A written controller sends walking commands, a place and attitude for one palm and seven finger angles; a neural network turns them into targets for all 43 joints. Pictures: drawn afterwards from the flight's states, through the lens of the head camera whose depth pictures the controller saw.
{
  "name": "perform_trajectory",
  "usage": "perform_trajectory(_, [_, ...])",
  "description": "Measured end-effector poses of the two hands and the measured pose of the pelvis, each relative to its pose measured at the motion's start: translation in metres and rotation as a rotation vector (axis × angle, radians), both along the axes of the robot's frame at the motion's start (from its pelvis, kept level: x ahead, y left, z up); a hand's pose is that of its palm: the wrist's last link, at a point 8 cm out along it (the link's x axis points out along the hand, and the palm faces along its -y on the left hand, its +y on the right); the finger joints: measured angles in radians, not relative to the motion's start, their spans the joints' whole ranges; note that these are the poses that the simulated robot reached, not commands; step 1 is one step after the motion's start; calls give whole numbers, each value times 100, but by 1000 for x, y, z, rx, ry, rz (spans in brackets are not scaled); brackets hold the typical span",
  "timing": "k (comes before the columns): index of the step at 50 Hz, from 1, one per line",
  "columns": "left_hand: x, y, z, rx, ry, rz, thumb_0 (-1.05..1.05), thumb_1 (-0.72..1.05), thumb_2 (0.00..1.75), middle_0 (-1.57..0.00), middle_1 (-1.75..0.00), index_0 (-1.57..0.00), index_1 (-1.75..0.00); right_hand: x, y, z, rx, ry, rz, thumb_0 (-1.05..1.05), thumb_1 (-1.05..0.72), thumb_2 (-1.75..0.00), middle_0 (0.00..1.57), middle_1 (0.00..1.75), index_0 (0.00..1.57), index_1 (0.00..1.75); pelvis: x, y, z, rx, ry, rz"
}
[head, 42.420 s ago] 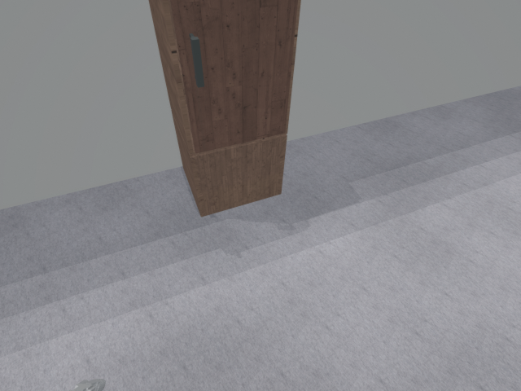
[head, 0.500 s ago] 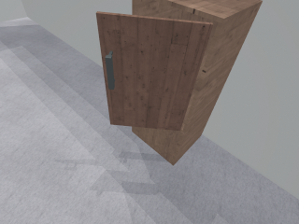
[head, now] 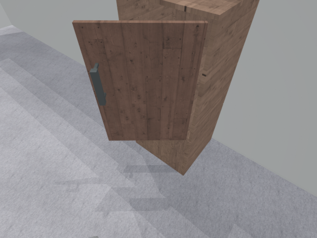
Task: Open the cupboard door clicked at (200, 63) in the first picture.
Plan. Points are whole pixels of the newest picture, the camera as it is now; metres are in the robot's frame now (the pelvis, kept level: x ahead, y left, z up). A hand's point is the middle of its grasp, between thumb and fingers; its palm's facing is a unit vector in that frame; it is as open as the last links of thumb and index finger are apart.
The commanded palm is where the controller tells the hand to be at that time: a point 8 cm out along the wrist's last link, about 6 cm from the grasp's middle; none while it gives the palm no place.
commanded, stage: shuffle to correct the standing spot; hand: left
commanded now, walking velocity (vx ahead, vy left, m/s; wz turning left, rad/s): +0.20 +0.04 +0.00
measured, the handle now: (99, 84) +0.61 +0.23 +0.04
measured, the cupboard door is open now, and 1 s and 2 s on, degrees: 39 39 39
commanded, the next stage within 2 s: come to a stop and stand still in 0.18 s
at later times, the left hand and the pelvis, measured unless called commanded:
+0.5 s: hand out of the picture +0.14 +0.20 -0.17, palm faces +0.05 -0.97 -0.22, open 7.3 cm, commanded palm none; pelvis +0.10 +0.01 +0.00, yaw +0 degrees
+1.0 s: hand out of the picture +0.10 +0.24 -0.18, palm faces +0.07 -0.98 -0.18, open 7.4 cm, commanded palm none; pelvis +0.06 +0.06 +0.01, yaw +0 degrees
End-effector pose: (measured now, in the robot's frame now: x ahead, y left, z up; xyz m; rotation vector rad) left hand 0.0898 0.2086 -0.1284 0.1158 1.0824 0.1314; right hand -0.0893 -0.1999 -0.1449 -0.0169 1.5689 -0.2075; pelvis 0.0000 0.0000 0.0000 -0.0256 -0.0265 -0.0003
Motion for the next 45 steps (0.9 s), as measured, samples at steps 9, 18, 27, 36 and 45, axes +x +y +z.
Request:
perform_trajectory(9, [-29,50,-31,10,194,54,-2,94,90,-21,-30,-20,-30,132,-21,8,-147,-276,95,0,-91,-90,20,30,20,29,40,25,-13,-15,1,9])
perform_trajectory(18, [7,54,-13,6,235,39,1,92,90,-20,-30,-20,-30,164,8,14,-85,-229,114,0,-91,-90,20,30,20,30,77,29,4,32,20,-5])
perform_trajectory(27, [47,32,-11,63,214,32,1,95,90,-20,-30,-20,-30,190,2,-9,-20,-155,72,1,-92,-90,20,30,20,30,107,10,-4,42,6,9])
perform_trajectory(36, [48,45,-18,44,191,61,1,94,90,-21,-30,-20,-30,210,-5,-2,-89,-169,119,0,-92,-90,20,30,20,30,90,25,-5,19,11,34])
perform_trajectory(45, [23,74,-23,5,215,69,1,91,90,-20,-30,-20,-30,199,20,19,-139,-247,143,0,-91,-90,20,30,20,30,68,51,1,13,8,15])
